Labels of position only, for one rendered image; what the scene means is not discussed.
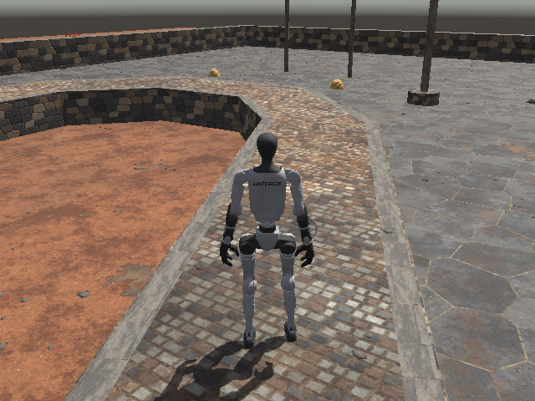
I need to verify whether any left robot hand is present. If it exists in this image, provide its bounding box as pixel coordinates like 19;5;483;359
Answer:
220;242;239;266

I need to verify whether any humanoid robot torso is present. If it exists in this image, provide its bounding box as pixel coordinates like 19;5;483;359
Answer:
247;165;287;251

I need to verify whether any left robot forearm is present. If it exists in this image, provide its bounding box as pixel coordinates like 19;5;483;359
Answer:
222;203;238;245

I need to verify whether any left robot foot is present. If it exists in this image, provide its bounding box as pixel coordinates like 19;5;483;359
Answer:
244;327;256;348

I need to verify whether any robot right upper arm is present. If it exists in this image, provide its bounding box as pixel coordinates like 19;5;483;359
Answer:
285;169;305;216

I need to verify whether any right robot forearm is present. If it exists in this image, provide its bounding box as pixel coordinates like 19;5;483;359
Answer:
297;203;313;246

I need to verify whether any right robot hand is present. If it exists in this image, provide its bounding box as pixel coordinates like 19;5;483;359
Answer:
295;243;314;267

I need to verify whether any robot left upper arm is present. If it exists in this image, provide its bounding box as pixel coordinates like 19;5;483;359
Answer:
229;169;250;216

